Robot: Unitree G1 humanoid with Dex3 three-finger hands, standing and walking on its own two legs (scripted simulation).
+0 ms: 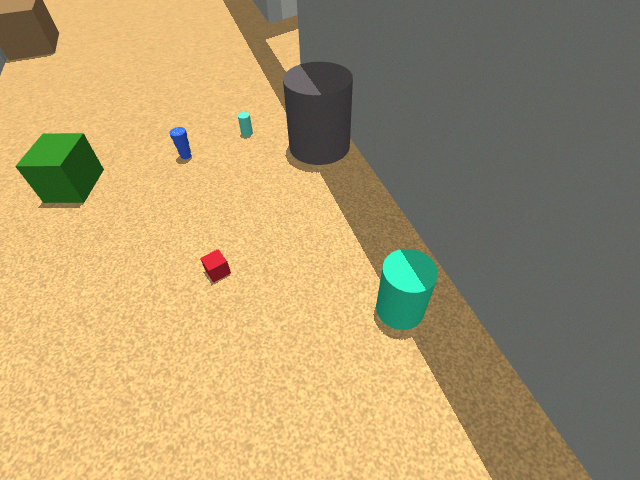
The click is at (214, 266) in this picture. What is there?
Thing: cube
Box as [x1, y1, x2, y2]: [200, 249, 230, 282]
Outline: 218,249 200,258 205,270 213,282 230,273 227,262
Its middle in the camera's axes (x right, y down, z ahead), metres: -0.41 +0.09 +1.54
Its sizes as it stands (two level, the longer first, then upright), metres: 0.078 0.078 0.078
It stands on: the floor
